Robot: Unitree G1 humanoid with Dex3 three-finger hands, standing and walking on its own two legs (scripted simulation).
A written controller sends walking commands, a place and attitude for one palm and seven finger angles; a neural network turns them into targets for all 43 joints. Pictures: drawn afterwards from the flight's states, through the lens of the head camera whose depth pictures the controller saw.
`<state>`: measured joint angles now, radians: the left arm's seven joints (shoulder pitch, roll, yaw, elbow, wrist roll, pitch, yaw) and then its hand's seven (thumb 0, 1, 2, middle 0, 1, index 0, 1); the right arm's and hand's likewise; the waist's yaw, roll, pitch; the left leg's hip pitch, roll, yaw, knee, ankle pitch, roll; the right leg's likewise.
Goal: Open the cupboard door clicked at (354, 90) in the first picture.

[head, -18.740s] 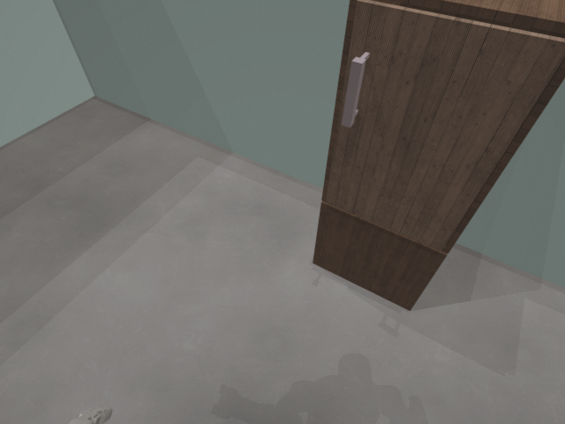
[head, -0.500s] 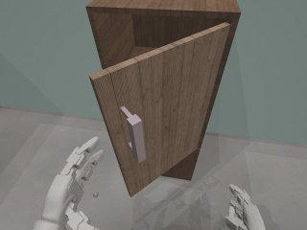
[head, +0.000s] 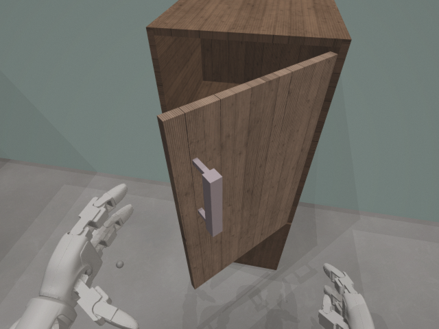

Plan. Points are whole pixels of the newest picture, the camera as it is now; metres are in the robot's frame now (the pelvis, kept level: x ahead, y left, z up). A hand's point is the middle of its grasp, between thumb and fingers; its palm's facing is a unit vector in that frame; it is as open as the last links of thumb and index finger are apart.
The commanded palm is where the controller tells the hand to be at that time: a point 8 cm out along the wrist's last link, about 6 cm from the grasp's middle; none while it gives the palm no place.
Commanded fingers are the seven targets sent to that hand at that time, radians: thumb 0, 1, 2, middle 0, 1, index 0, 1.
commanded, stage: draw the hand back to the body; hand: left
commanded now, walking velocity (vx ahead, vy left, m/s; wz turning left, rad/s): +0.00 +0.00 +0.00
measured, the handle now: (206, 198) +0.32 +0.05 +0.10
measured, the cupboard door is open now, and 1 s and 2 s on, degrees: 47 47 47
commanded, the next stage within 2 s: step back with the hand held close in 1.10 s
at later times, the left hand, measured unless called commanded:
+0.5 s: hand (68, 228) +0.21 +0.23 +0.16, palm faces +0.34 -0.87 -0.37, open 11.7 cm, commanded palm +0.16 +0.28 +0.18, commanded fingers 0.00 0.55 0.75 -0.19 -0.30 -0.19 -0.30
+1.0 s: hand (60, 213) +0.22 +0.24 +0.18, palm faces +0.41 -0.83 -0.38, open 7.5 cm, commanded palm +0.17 +0.28 +0.20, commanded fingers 0.00 0.90 0.90 -0.20 -0.30 -0.20 -0.30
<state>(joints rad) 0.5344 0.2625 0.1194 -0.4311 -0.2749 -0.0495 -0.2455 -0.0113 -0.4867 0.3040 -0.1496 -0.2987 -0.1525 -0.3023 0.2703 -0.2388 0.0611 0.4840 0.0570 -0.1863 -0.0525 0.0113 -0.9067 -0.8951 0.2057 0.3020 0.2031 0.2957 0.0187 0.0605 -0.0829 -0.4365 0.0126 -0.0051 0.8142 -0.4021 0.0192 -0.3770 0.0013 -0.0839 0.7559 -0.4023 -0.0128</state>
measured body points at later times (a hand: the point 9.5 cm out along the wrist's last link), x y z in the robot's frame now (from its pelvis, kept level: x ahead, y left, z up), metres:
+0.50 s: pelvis +0.02 +0.00 +0.03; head +0.00 -0.01 +0.48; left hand +0.19 +0.27 +0.19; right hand +0.20 -0.21 -0.05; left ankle +0.02 +0.10 -0.71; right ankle +0.00 -0.11 -0.71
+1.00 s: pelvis +0.02 -0.01 +0.04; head +0.01 -0.03 +0.48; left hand +0.20 +0.28 +0.20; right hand +0.20 -0.24 -0.05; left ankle +0.02 +0.10 -0.71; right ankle +0.00 -0.11 -0.71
